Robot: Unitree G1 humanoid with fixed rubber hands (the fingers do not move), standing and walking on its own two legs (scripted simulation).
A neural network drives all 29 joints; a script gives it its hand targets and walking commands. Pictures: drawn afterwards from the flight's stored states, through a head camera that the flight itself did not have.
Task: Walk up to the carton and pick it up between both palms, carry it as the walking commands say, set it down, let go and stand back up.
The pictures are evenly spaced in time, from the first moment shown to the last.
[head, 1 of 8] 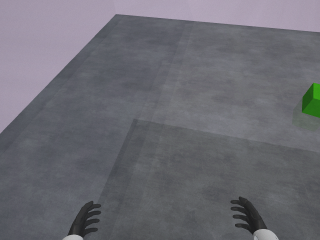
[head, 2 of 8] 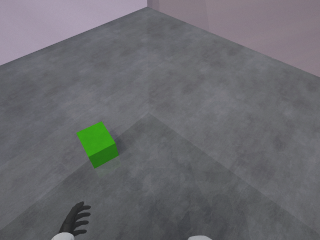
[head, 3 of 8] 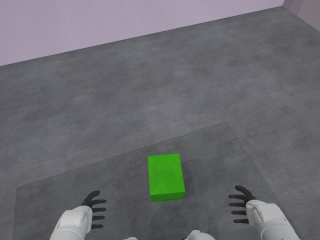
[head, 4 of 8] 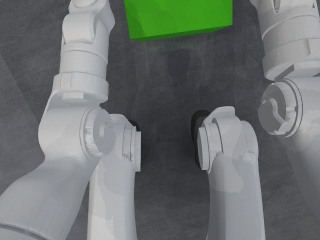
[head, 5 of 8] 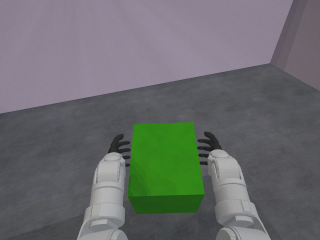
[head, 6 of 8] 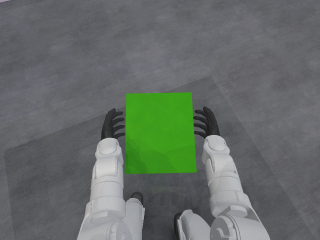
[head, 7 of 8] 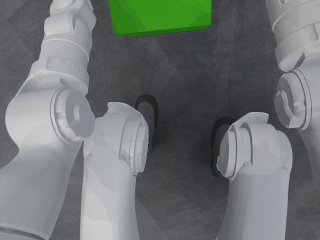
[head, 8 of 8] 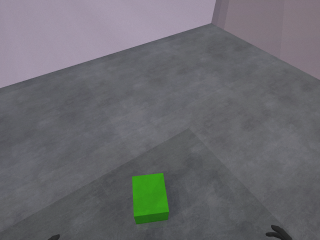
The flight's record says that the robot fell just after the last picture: no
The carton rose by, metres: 0.71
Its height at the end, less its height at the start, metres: +0.00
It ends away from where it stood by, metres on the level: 0.15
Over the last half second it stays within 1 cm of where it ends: yes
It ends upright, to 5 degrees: yes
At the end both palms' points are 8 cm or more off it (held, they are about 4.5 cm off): yes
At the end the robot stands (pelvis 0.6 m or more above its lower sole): yes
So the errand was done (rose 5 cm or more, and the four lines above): yes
